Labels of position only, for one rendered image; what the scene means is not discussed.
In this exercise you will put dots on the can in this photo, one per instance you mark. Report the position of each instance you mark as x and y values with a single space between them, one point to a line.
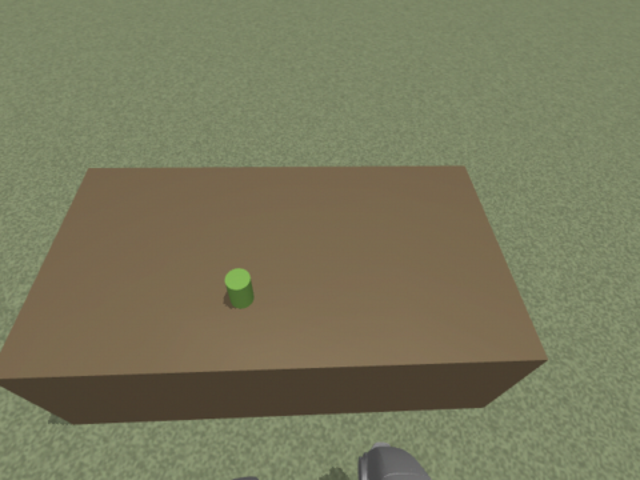
239 287

